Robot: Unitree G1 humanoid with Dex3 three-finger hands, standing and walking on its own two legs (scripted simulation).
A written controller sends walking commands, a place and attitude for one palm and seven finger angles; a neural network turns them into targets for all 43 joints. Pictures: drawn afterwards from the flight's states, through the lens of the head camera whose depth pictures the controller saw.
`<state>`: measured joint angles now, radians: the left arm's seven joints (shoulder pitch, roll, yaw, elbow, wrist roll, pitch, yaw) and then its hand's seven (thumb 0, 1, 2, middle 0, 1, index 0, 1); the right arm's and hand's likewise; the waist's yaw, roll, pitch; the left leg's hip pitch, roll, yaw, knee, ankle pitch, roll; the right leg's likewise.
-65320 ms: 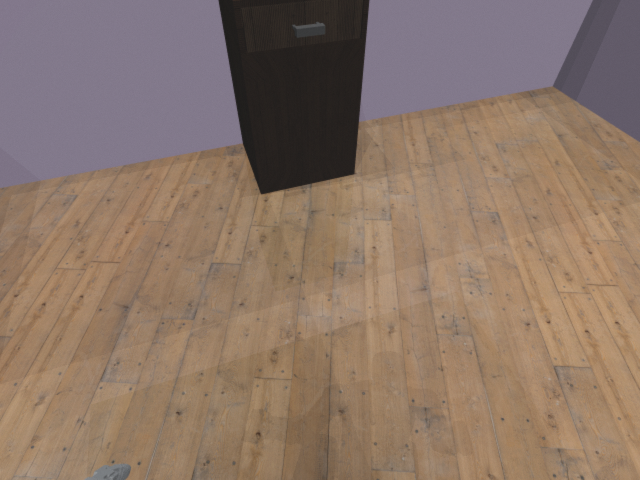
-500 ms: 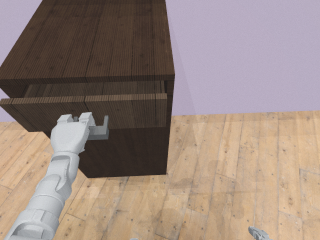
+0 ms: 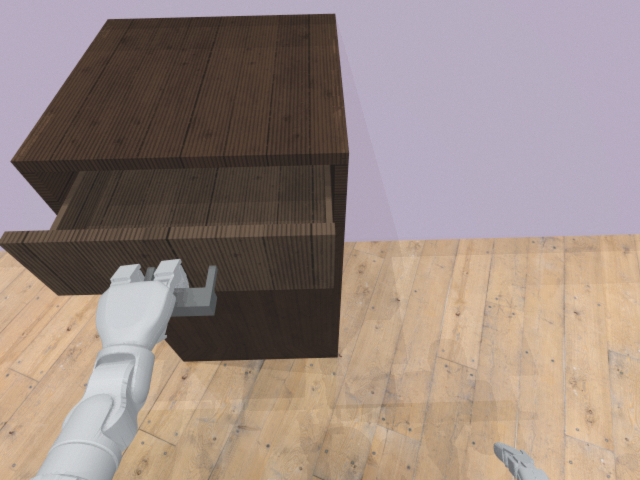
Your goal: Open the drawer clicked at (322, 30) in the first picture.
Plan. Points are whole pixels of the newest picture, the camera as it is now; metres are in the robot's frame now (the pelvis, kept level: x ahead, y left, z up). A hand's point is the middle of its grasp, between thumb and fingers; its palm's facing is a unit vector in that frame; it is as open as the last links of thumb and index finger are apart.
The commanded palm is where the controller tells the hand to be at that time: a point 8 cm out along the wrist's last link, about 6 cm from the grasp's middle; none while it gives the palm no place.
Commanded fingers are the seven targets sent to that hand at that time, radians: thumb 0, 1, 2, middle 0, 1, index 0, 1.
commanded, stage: pull the drawer open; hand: left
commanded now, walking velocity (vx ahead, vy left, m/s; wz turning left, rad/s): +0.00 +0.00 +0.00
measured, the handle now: (178, 287) +0.36 +0.22 +0.00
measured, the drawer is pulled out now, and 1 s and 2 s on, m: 0.13 0.24 0.30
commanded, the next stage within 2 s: open the thumb to release the handle in 1.60 s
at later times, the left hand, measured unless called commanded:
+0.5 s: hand (145, 365) +0.26 +0.24 -0.02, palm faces -0.01 -0.07 -1.00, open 5.8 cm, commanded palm +0.22 +0.24 +0.03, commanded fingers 0.00 0.90 0.90 -0.40 -1.35 -0.40 -1.35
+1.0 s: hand (133, 415) +0.20 +0.24 -0.02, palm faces -0.02 -0.07 -1.00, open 5.8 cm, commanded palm +0.16 +0.23 +0.03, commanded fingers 0.00 0.90 0.90 -0.40 -1.35 -0.40 -1.35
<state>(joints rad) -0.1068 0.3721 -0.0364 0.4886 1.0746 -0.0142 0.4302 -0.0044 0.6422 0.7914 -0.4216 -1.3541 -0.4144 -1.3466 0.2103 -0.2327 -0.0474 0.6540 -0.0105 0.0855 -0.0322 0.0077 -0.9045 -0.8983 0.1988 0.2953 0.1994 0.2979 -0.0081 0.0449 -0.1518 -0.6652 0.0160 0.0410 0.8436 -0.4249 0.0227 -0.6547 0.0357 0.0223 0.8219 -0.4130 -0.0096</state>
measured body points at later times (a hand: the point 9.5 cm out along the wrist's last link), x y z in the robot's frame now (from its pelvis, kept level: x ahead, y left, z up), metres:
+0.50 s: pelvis +0.00 -0.01 +0.00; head +0.04 -0.02 +0.45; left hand +0.26 +0.24 +0.03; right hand +0.16 -0.25 -0.11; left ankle -0.01 +0.10 -0.70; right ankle -0.01 -0.12 -0.70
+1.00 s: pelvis +0.00 -0.01 -0.01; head +0.04 -0.03 +0.44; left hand +0.20 +0.24 +0.03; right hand +0.20 -0.23 -0.11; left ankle -0.01 +0.10 -0.70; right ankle -0.01 -0.12 -0.70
